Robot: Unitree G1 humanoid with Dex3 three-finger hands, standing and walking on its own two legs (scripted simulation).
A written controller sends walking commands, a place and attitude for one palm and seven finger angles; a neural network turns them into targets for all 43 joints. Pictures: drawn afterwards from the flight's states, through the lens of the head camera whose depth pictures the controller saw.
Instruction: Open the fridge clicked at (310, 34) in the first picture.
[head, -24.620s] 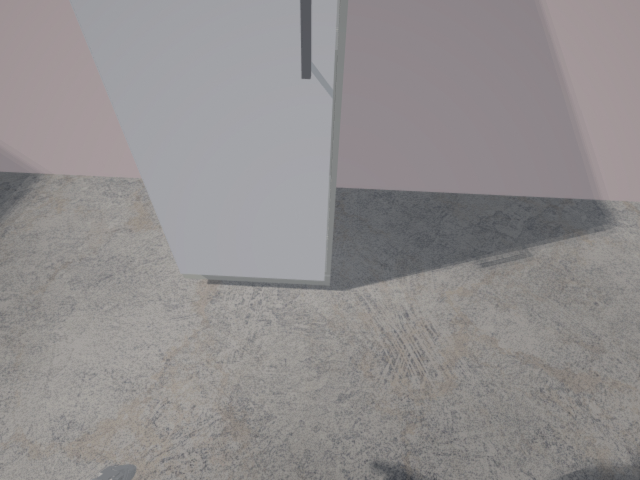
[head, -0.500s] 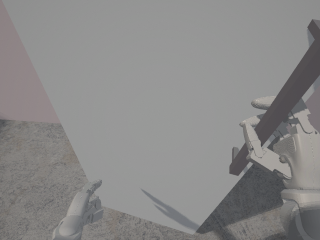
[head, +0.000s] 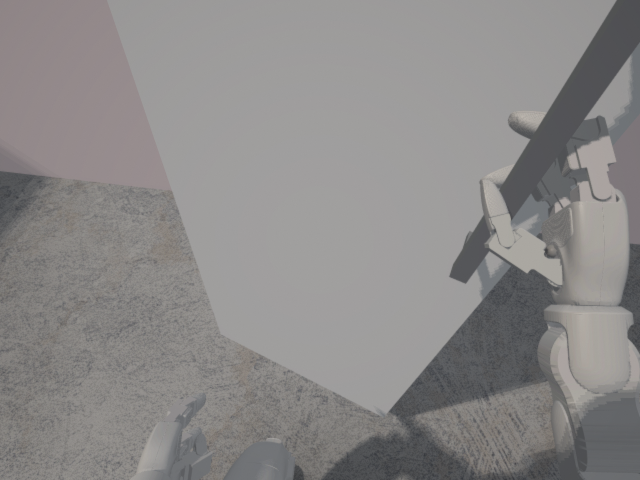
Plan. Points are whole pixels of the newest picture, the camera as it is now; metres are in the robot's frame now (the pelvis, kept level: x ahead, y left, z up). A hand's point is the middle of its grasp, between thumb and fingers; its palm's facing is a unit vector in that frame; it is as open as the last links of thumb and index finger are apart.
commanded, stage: walk backward, drawing the door open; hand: right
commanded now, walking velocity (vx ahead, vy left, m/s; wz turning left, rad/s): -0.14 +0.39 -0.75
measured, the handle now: (526, 162) +0.35 -0.09 +0.26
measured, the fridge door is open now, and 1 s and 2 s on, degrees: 20 42 53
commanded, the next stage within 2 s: stop walking and hold the door back in 1.42 s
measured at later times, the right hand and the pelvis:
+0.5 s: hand (448, 301) +0.23 -0.03 +0.23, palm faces +0.19 +0.94 -0.27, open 7.8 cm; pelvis -0.07 +0.12 +0.00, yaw -18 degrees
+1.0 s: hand (337, 357) +0.17 +0.04 +0.23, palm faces +0.57 +0.81 -0.15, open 7.2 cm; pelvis -0.01 +0.30 +0.00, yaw -43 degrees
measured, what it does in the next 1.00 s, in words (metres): steps to the left, turning right: left foot, then right foot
